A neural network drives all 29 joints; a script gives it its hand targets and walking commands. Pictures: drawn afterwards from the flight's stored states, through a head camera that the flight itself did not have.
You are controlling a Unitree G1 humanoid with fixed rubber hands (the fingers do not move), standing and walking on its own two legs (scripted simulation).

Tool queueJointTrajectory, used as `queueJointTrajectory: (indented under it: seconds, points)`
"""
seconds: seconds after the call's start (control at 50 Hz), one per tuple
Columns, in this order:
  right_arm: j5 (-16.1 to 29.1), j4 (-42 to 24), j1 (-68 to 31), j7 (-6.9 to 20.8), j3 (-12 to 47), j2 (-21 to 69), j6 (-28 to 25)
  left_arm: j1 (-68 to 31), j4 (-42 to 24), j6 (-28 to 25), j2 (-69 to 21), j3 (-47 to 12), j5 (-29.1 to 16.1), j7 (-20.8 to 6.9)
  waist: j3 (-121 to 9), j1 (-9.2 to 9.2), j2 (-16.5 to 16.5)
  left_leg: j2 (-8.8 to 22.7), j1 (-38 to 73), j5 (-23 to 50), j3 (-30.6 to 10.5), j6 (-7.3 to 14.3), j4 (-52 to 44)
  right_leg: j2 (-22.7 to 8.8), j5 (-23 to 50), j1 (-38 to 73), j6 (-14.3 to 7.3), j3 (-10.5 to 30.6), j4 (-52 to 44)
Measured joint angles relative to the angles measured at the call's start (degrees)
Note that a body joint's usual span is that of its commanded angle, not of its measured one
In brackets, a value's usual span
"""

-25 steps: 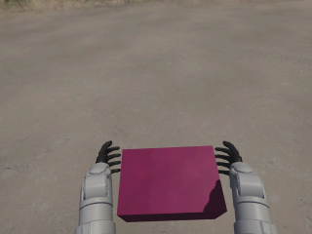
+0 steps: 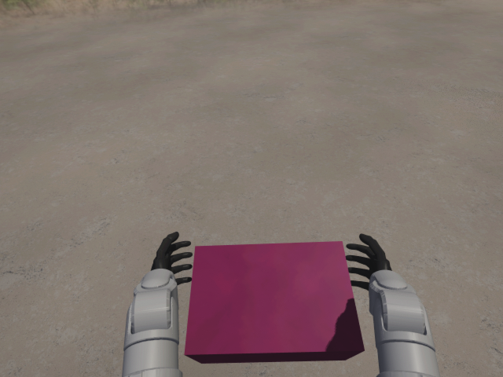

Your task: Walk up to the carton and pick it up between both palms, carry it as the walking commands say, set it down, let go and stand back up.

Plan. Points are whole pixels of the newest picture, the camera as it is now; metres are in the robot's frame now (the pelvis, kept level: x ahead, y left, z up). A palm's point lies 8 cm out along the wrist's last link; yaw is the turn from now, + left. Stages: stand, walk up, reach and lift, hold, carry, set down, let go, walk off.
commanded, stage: reach and lift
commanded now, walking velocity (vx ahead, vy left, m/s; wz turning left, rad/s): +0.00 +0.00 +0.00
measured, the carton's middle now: (270, 303) +0.28 +0.00 -0.05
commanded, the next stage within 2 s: hold in 0.18 s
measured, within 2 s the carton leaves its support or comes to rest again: neither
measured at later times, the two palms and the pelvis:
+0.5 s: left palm (162, 278) +0.27 +0.18 +0.05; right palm (380, 280) +0.27 -0.17 +0.04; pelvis -0.01 +0.00 +0.00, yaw +0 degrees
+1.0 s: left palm (163, 278) +0.28 +0.18 +0.05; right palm (379, 282) +0.27 -0.17 +0.04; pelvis +0.00 +0.00 +0.00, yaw +0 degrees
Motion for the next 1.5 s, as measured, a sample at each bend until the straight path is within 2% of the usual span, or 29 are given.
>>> queueJointTrajectory:
  seconds: [0.48, 1.02, 1.44, 1.46, 1.5]
  points:
    - [-0.3, 3.3, -2.4, 0.0, -1.7, -0.4, -1.2, -2.3, 2.8, -1.0, -0.1, 1.3, 0.6, -0.7, 0.6, 0.24, -0.2, -0.2, -0.8, -0.2, 0.3, 0.1, 1.8, 0.0, -0.1, -0.8, 0.2, 0.0, 1.6]
    - [0.1, 0.6, 0.0, -0.2, -1.0, 0.1, -0.7, -0.7, 0.9, -0.7, -0.1, -0.2, 0.5, -0.2, 0.8, 0.13, -0.3, -0.2, 0.3, -0.1, 0.4, 0.2, 0.7, -0.1, 0.0, 0.4, 0.2, 0.0, 0.4]
    - [-0.3, 1.2, -0.7, -0.4, -1.8, 0.2, -0.9, -1.5, 1.7, -1.1, -0.3, 0.1, 0.7, -0.4, 1.1, 0.35, -0.2, -0.2, -0.1, -0.1, 0.3, 0.2, 1.2, -0.1, 0.0, 0.2, 0.1, -0.2, 0.8]
    - [-0.2, 0.8, -0.5, -0.6, -1.4, 0.1, -0.9, -1.3, 1.3, -0.9, -0.2, -0.2, 0.3, -0.2, 0.4, 0.42, -0.3, -0.2, -1.4, -0.6, 0.6, 0.2, 2.1, -0.2, -0.7, -1.3, 0.0, -0.7, 2.1]
    - [0.2, -0.1, 0.2, -1.3, -0.7, 0.3, -0.9, -0.9, 0.4, -0.7, 0.0, -0.5, -0.4, 0.2, -1.8, 0.68, -0.8, 0.1, -4.8, -4.8, 1.8, 0.7, 5.6, -0.7, -8.8, -6.0, -0.6, -2.0, 8.2]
